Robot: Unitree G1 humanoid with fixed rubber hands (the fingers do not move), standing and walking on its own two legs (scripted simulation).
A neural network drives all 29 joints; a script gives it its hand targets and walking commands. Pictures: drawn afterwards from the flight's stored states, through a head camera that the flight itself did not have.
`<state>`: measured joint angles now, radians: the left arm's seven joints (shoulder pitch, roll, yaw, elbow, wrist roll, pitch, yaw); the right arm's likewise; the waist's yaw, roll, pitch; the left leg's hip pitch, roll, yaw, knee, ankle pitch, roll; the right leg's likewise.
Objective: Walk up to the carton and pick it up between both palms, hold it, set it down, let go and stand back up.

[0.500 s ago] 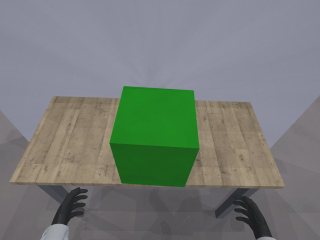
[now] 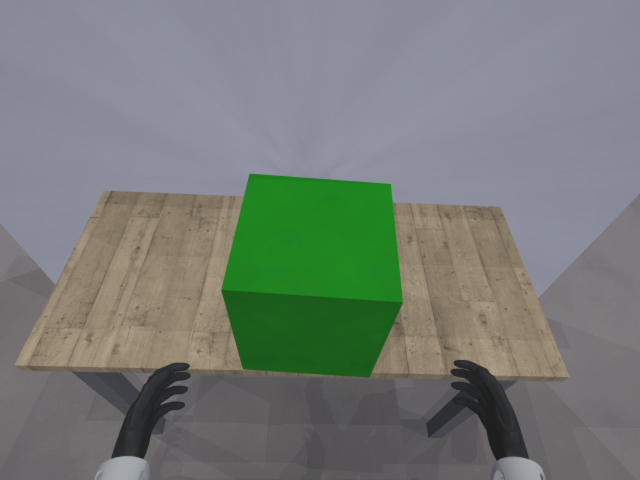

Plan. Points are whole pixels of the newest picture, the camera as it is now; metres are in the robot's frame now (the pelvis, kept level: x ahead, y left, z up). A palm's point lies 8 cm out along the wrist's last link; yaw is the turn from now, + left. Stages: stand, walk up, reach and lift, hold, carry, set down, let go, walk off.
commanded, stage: reach and lift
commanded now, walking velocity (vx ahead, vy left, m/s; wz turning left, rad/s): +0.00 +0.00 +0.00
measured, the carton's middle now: (312, 281) +0.39 +0.02 -0.04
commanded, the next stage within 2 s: none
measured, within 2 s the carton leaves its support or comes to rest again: neither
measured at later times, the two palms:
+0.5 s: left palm (151, 373) +0.23 +0.22 -0.02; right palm (501, 407) +0.20 -0.21 -0.01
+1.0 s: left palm (168, 294) +0.31 +0.20 +0.04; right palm (491, 324) +0.28 -0.20 +0.05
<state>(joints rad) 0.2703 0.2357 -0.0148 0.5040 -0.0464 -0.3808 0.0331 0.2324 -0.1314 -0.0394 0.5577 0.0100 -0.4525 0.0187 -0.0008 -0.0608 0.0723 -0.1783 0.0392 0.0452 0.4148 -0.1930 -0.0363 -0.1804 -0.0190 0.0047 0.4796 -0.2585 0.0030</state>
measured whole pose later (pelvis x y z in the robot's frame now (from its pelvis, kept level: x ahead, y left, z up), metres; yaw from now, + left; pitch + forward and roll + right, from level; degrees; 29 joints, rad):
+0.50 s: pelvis +0.00 +0.00 +0.00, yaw +0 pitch -2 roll +1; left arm 0.09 0.27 -0.06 0.47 -0.14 -0.29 0.07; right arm 0.21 -0.13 -0.04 0.40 0.06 -0.32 0.01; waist 0.00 -0.06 0.07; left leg -0.18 0.04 0.05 0.41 -0.20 -0.04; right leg -0.18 -0.02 0.00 0.48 -0.26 0.00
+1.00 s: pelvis +0.00 +0.00 +0.00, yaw +0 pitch -2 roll +1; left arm -0.18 0.26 -0.03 0.30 -0.15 0.16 0.07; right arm -0.03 -0.13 -0.04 0.20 0.12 0.03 -0.08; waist 0.00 -0.04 0.07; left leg -0.18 0.04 0.05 0.41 -0.19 -0.04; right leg -0.18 -0.02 0.00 0.48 -0.26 0.00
